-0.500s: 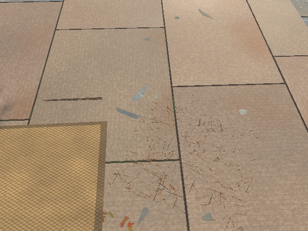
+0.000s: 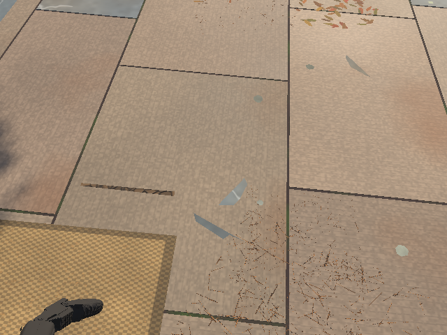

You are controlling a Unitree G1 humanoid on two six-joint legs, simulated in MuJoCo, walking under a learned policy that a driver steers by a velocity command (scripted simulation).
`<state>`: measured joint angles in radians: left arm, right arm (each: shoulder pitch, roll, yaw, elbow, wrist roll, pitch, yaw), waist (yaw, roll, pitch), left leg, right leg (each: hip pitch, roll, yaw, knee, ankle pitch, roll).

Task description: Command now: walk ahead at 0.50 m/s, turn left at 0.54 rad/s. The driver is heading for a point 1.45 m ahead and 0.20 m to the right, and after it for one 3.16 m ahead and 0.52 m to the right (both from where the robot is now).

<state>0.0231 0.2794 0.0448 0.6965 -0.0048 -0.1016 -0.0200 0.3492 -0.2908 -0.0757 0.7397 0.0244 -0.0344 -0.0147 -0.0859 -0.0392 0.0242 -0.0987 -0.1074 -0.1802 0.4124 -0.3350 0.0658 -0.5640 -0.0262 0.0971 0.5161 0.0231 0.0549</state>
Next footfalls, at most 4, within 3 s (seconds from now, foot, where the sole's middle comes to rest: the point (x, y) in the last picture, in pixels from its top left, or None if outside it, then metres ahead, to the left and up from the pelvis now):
0.06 right None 0.21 -0.14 -0.78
0.56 left None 0.45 0.15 -0.78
1.06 right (247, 255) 0.71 -0.14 -0.78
1.56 left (213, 173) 1.05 -0.05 -0.78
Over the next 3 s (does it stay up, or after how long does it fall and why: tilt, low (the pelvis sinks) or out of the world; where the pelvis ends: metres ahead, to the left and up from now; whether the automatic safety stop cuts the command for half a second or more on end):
stays up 1.61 -0.16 0.00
